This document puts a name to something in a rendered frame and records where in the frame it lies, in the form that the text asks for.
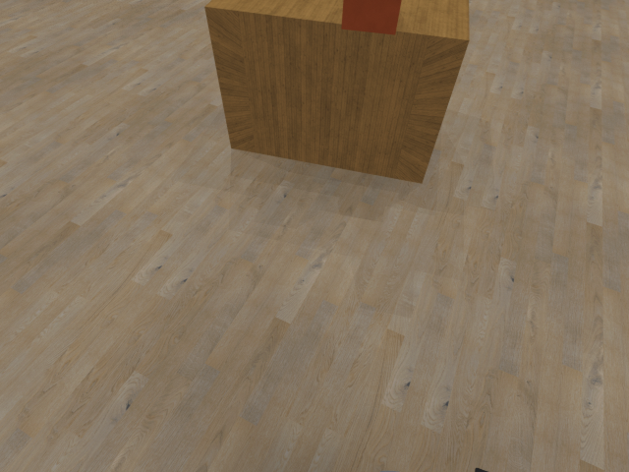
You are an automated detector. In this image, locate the pedestal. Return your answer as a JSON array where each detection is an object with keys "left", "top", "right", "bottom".
[{"left": 204, "top": 0, "right": 470, "bottom": 184}]

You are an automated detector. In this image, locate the carton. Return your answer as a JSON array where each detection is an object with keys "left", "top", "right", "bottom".
[{"left": 341, "top": 0, "right": 402, "bottom": 34}]

